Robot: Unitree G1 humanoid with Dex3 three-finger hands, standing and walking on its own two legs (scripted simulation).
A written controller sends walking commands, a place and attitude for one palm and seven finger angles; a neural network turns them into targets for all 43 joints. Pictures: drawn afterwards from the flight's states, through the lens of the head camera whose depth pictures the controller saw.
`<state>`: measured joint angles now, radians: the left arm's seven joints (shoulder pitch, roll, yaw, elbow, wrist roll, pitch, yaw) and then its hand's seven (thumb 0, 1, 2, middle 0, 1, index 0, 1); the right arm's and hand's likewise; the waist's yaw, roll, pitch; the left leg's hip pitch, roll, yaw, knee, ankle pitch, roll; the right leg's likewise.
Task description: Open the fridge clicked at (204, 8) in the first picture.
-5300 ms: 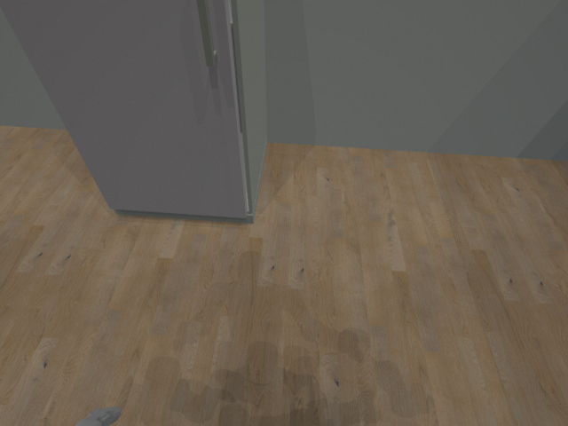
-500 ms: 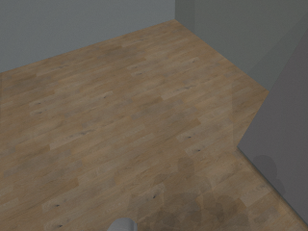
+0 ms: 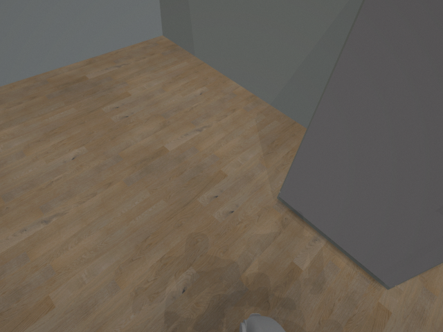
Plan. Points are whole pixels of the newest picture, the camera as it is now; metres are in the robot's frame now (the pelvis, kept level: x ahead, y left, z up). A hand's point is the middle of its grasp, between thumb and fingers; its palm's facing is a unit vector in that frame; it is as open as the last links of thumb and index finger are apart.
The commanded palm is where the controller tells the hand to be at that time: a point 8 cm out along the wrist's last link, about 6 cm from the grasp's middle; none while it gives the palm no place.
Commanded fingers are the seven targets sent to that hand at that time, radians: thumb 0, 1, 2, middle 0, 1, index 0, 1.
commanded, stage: turn to face it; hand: right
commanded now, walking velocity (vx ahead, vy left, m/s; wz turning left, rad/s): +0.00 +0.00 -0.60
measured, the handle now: out of the picture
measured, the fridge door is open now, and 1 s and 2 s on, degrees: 0 0 0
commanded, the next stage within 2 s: take the last steps up to it in 1.02 s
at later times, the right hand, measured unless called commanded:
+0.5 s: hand out of the picture -0.01 -0.29 -0.17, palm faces +0.33 +0.91 -0.26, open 7.4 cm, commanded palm none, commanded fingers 0.00 -0.90 -0.90 0.20 0.30 0.20 0.30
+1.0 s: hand out of the picture -0.02 -0.22 -0.14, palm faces +0.53 +0.80 -0.29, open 7.4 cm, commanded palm none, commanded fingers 0.00 -0.90 -0.90 0.20 0.30 0.20 0.30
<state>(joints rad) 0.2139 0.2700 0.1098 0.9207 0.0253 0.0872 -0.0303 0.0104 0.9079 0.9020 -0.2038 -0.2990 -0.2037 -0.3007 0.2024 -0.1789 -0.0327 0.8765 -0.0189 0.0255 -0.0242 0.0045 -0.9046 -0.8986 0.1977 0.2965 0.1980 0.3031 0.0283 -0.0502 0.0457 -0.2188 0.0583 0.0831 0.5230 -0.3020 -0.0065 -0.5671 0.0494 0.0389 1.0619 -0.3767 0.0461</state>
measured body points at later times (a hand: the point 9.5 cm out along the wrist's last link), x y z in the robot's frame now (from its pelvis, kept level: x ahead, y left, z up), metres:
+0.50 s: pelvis +0.00 -0.05 +0.00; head +0.04 -0.09 +0.45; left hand +0.18 +0.16 -0.12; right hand -0.03 -0.34 -0.15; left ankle +0.02 +0.11 -0.65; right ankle -0.03 -0.14 -0.74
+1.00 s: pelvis +0.01 -0.01 +0.00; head +0.05 +0.01 +0.45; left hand +0.20 +0.19 -0.16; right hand -0.04 -0.26 -0.12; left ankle +0.08 +0.08 -0.74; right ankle -0.09 -0.13 -0.65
